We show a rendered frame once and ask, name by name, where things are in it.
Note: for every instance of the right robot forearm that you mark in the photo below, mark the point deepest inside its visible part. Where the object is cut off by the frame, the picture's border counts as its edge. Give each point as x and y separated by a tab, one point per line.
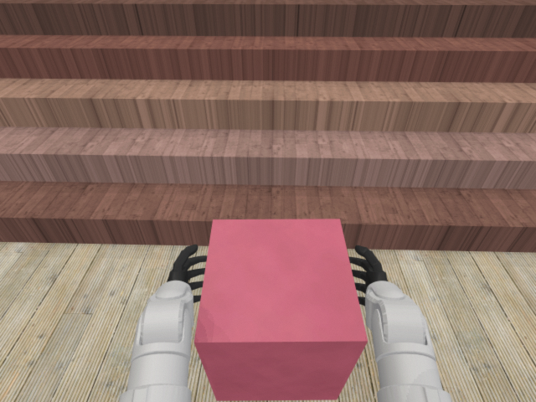
402	347

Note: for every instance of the right robot hand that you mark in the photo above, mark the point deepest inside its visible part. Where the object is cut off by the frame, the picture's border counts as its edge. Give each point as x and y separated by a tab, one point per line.
373	267

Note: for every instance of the carton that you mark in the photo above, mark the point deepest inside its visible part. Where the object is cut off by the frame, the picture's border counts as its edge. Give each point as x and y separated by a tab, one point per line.
279	316

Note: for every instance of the left robot hand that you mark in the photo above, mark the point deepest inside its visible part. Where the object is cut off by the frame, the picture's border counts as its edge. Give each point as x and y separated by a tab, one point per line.
182	264

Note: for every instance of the left robot forearm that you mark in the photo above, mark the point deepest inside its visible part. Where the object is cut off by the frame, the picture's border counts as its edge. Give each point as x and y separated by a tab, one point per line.
162	347

